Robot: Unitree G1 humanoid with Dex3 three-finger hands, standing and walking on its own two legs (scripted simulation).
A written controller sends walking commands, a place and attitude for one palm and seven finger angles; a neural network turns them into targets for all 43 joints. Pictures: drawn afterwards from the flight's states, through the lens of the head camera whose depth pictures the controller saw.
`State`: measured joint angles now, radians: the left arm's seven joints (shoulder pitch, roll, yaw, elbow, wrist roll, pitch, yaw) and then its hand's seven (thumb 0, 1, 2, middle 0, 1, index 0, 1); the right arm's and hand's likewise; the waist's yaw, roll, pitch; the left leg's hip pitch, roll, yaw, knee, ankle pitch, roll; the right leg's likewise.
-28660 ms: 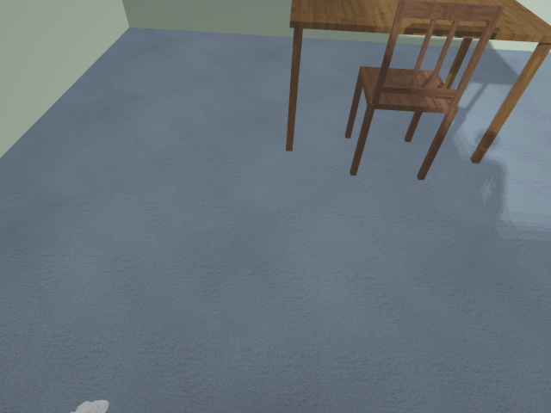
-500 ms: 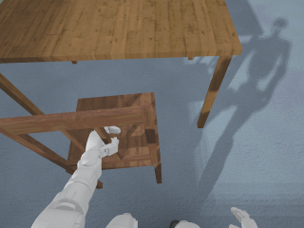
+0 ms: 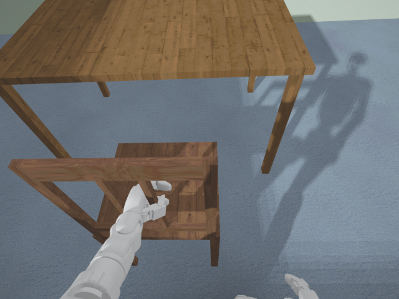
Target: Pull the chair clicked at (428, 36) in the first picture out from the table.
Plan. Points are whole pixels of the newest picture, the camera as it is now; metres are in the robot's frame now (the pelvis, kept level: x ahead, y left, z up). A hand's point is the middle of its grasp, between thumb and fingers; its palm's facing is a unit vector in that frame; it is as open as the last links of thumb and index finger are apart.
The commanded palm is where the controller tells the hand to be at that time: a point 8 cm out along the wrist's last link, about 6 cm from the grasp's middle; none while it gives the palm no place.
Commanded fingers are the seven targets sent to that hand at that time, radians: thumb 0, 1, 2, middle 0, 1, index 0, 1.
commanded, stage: step backward, pulling the chair out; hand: left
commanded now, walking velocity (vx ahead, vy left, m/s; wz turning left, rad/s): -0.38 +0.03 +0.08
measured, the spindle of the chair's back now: (121, 205) +0.33 +0.22 -0.09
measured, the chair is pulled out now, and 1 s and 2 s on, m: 0.31 0.50 0.60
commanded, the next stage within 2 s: stop walking, hand still on the chair in 0.94 s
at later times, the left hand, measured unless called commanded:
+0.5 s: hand (155, 261) +0.20 +0.11 -0.05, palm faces -0.07 -0.99 -0.12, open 4.8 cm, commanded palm +0.19 +0.16 -0.06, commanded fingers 0.00 0.90 0.90 -0.50 -1.45 -0.50 -1.45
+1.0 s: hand out of the picture +0.11 +0.11 -0.05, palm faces -0.07 -0.99 -0.13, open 4.8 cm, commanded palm +0.09 +0.17 -0.05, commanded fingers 0.00 0.90 0.90 -0.50 -1.45 -0.50 -1.45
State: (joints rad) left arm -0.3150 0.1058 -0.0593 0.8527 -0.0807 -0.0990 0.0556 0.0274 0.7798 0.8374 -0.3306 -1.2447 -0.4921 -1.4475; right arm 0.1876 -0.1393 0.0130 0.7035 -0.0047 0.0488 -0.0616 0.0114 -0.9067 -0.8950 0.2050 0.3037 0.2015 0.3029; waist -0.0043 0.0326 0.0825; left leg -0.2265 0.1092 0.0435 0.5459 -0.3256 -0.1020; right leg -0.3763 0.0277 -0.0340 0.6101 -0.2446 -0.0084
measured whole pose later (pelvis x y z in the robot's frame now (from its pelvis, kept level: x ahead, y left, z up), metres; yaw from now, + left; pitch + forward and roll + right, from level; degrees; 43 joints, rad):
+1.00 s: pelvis -0.22 +0.02 +0.00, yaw +2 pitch +3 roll +1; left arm -0.34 0.10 -0.05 0.79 -0.05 -0.11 0.08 0.02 0.78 0.82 -0.38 -1.30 -0.49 -1.45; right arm 0.17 -0.31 -0.04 0.69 0.03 0.04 -0.12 0.01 -0.91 -0.90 0.20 0.30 0.20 0.30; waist -0.09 0.02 0.10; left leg -0.26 0.05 0.01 0.53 -0.31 -0.04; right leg -0.48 -0.03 0.03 0.59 -0.17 0.02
